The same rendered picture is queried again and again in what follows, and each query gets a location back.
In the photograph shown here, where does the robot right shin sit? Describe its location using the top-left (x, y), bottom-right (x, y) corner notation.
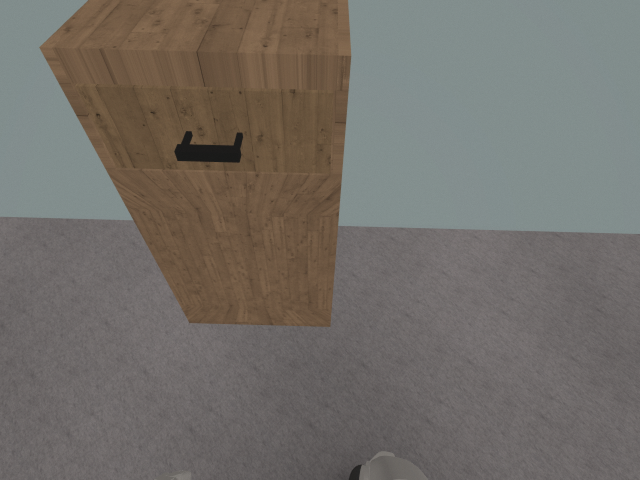
top-left (370, 451), bottom-right (395, 462)

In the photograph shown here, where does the handle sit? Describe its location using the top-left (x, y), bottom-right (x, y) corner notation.
top-left (174, 131), bottom-right (243, 163)

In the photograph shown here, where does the cabinet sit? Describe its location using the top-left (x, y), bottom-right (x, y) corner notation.
top-left (39, 0), bottom-right (351, 327)

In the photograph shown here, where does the right robot thigh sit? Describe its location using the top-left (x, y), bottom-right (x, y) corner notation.
top-left (359, 456), bottom-right (428, 480)

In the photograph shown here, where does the drawer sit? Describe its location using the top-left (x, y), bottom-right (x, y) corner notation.
top-left (75, 83), bottom-right (334, 174)

